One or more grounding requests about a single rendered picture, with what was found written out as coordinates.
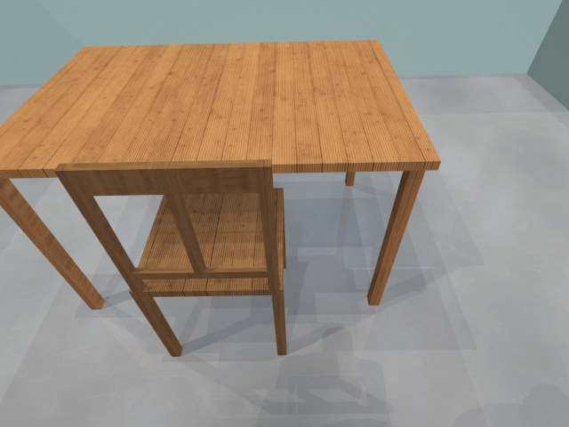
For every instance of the table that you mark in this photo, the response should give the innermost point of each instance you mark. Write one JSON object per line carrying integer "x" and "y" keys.
{"x": 311, "y": 107}

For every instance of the chair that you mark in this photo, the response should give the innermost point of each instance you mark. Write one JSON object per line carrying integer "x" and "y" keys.
{"x": 219, "y": 231}

